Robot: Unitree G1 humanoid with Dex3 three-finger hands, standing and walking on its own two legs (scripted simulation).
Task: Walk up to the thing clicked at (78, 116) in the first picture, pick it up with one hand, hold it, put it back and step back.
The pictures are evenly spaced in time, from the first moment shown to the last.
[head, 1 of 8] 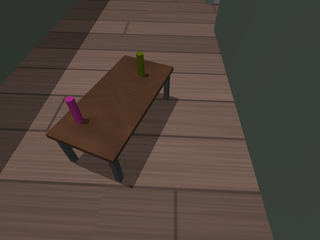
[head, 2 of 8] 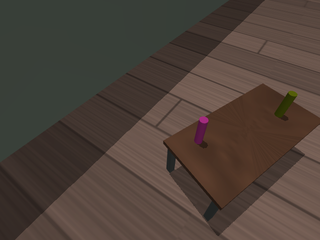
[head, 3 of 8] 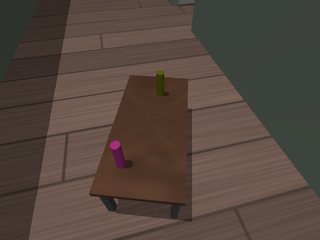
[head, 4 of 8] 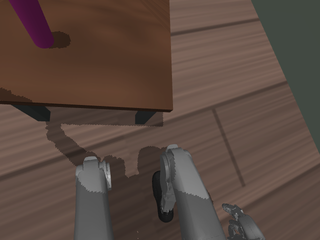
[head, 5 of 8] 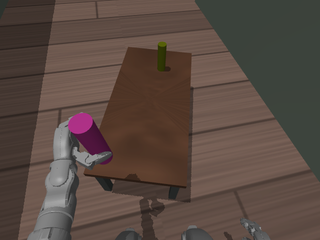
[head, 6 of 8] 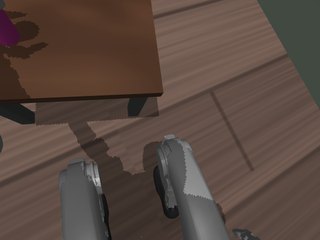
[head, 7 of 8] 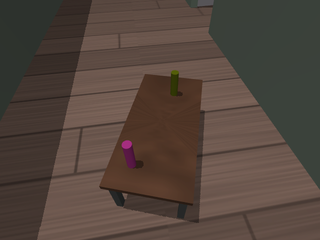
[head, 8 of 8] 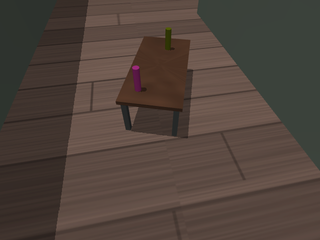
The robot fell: no
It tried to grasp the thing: yes
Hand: left
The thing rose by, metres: 0.38
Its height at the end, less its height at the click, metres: +0.00
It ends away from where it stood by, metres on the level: 0.02
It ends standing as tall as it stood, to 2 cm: yes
